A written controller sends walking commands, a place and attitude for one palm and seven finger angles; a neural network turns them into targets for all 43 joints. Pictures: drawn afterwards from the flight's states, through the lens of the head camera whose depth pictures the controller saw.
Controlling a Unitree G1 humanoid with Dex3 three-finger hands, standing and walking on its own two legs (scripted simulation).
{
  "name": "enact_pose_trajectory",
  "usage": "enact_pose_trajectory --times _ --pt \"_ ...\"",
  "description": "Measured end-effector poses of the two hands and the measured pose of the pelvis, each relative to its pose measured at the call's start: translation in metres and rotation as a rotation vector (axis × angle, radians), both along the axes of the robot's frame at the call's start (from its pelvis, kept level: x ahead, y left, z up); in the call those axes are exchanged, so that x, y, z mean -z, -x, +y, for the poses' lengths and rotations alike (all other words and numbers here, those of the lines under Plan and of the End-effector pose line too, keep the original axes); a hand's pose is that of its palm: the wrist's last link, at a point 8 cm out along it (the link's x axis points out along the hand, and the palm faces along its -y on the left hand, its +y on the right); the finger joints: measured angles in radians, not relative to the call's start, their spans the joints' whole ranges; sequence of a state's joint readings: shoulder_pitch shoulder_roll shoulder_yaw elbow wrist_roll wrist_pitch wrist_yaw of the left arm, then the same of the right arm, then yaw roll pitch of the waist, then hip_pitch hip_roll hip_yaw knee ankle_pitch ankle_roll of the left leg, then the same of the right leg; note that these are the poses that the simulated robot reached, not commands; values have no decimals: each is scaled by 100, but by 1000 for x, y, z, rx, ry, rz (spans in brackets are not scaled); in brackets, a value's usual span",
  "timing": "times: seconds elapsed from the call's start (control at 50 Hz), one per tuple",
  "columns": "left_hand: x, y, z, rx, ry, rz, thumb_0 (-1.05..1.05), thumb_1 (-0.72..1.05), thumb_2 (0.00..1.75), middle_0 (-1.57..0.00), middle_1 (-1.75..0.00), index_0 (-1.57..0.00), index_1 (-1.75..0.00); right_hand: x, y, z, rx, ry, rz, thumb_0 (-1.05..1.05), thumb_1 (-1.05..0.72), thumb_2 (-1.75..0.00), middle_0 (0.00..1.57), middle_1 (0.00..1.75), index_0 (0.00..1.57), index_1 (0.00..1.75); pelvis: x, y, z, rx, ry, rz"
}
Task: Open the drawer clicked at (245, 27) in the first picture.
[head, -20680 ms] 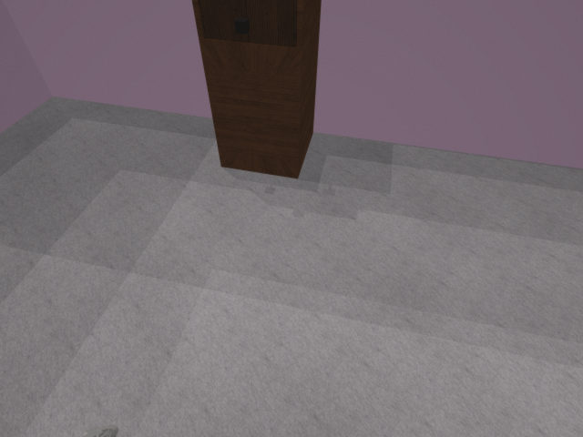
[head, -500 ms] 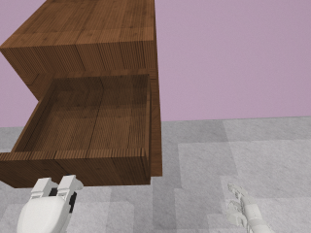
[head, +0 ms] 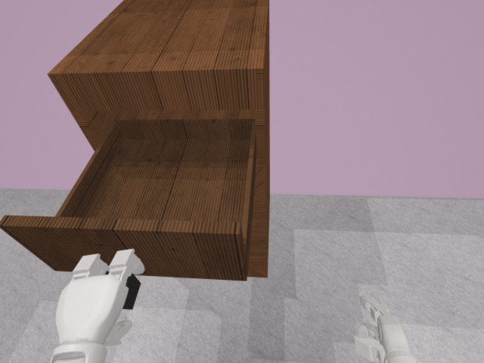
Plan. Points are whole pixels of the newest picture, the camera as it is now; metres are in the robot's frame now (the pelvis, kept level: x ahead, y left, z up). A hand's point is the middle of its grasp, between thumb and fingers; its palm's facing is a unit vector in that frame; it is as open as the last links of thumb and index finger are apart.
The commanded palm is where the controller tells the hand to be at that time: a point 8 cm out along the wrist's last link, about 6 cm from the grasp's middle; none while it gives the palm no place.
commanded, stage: open the thumb to release the handle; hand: left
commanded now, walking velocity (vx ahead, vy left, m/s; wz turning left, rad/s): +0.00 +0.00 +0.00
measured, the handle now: (123, 277) +0.23 +0.23 +0.02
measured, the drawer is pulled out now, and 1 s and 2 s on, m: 0.30 0.30 0.30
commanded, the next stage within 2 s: lift the hand off the handle in 0.12 s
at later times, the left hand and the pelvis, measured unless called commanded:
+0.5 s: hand (117, 303) +0.20 +0.23 +0.02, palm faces +0.03 -0.10 -0.99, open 13.7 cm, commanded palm +0.17 +0.23 +0.07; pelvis +0.00 +0.01 +0.00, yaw +0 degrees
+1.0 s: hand (99, 287) +0.20 +0.23 +0.08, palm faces +0.10 -0.11 -0.99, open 13.6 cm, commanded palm +0.16 +0.23 +0.14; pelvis +0.01 +0.01 +0.02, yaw +0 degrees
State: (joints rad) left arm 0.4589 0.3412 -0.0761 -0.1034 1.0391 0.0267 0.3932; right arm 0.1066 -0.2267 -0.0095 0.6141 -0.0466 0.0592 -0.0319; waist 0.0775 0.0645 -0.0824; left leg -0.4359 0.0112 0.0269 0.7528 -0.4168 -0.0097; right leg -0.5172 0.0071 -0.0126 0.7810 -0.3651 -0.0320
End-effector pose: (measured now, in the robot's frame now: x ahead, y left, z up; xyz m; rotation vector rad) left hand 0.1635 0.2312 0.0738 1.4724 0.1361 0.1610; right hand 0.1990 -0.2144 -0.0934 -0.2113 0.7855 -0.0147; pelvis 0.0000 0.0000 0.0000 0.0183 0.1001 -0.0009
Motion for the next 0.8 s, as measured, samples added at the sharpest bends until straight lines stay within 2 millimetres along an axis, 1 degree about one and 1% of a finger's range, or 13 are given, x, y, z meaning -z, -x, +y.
enact_pose_trajectory --times 0.14,0.26,0.36,0.46,0.58,0.68,0.8 --pt "0 3 2 15 6 17 0 -28 40 -33 -122 -34 -122 -9 -9 6 -28 5 -33 1 -90 -90 20 30 20 30 -3 1 0 -2 2 -8" --pt "2 4 3 27 11 11 0 -43 33 -33 -121 -33 -121 -10 -11 8 -39 14 -33 1 -90 -90 20 30 20 30 -2 2 3 -5 5 -3" --pt "6 -2 3 35 8 6 0 -47 31 -32 -120 -33 -121 -6 -8 10 -37 17 -12 1 -90 -90 20 30 20 30 -1 1 5 -6 7 7" --pt "5 -10 3 36 8 -12 0 -49 31 -32 -120 -33 -120 -1 -3 12 -22 9 9 1 -90 -90 20 30 20 30 0 -1 9 -3 9 14" --pt "3 -11 2 26 13 -8 -1 -49 30 -32 -120 -34 -122 2 1 15 -16 -4 25 1 -90 -90 20 30 20 30 0 -3 12 -1 9 13" --pt "-8 -11 0 39 12 -24 -1 -49 30 -32 -120 -36 -122 1 -1 17 -21 -8 25 1 -90 -90 20 30 20 30 -2 -5 13 -1 9 2" --pt "-27 -12 2 33 6 -46 -1 -49 30 -32 -120 -38 -122 -5 -9 21 -28 -22 5 1 -90 -90 20 30 20 30 -6 -7 12 -2 10 -20"
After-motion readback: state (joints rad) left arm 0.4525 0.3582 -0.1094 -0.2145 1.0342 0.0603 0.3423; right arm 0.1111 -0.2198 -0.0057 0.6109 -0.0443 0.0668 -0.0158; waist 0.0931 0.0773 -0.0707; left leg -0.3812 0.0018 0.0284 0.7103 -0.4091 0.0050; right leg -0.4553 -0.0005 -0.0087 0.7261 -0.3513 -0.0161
